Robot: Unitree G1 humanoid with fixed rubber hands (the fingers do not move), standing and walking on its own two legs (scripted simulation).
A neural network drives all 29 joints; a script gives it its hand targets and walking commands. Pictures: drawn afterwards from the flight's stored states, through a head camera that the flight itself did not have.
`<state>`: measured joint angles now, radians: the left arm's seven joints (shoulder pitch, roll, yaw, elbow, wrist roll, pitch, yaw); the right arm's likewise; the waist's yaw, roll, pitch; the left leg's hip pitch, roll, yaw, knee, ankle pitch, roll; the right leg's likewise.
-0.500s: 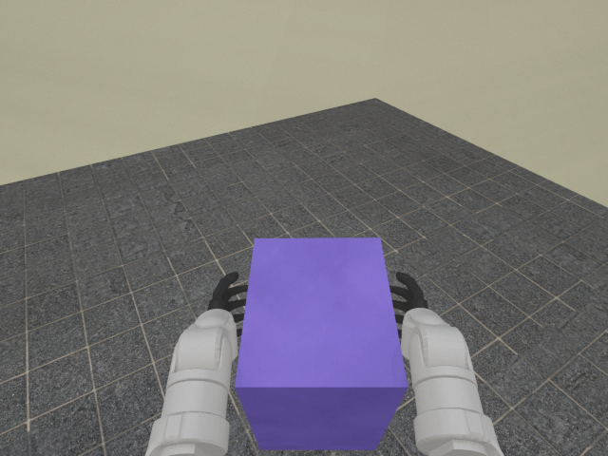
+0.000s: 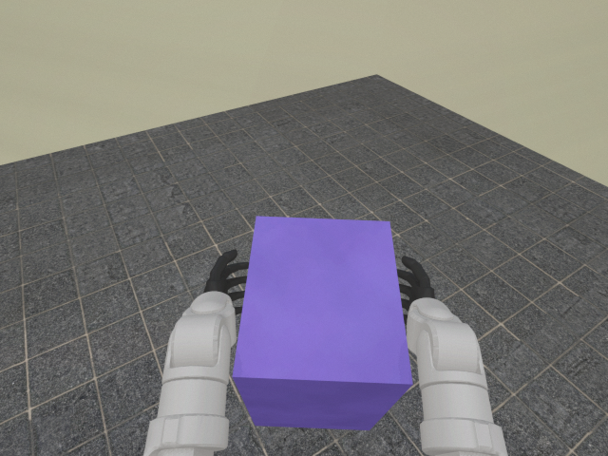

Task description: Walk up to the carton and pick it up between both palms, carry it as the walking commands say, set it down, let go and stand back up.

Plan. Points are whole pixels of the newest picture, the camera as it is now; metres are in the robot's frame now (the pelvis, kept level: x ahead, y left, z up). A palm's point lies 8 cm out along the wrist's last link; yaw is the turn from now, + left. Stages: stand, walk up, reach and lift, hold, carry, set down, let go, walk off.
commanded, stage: carry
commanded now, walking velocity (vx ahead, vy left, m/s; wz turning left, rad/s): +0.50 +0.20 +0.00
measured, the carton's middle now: (317, 331) +0.31 -0.01 +0.00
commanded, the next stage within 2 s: none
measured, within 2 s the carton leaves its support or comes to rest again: neither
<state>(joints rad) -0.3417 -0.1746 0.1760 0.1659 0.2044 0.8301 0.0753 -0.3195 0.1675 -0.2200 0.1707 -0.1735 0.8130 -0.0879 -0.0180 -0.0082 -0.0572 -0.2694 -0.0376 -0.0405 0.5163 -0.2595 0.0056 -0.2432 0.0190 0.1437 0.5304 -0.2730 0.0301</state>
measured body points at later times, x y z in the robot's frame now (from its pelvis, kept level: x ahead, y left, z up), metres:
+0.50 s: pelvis +0.17 +0.02 +0.01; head +0.20 +0.03 +0.46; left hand +0.49 +0.13 +0.09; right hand +0.46 -0.15 +0.09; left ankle +0.19 +0.13 -0.73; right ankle +0.12 -0.11 -0.72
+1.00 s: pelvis +0.22 +0.00 +0.00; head +0.23 +0.00 +0.45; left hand +0.53 +0.11 +0.10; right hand +0.50 -0.17 +0.09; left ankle +0.19 +0.13 -0.73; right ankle +0.19 -0.11 -0.74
